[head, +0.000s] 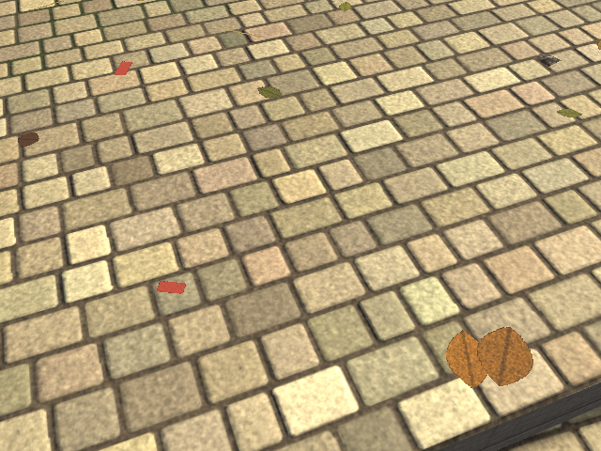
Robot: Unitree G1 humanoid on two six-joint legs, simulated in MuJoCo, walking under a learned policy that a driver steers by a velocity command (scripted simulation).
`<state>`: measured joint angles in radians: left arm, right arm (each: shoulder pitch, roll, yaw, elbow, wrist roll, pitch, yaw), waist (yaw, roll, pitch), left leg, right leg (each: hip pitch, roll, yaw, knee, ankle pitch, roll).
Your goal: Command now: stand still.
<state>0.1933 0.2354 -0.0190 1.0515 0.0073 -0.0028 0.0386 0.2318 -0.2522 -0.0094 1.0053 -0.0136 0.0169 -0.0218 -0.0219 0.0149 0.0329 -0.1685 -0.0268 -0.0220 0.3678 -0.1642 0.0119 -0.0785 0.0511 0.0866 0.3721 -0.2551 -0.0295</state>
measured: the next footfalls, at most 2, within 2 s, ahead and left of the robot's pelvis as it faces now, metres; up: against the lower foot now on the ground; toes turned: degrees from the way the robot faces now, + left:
left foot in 1.60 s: +0.15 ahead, +0.11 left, +0.00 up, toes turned +3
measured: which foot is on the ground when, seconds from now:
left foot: down 0.00-1.00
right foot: down 0.00-1.00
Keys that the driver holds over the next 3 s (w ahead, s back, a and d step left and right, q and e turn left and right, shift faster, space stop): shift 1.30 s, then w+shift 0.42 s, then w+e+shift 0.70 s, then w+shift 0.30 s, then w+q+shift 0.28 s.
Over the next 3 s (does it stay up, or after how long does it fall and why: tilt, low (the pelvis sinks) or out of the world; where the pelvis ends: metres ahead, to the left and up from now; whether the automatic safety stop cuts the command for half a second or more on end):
stays up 1.20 -0.35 0.16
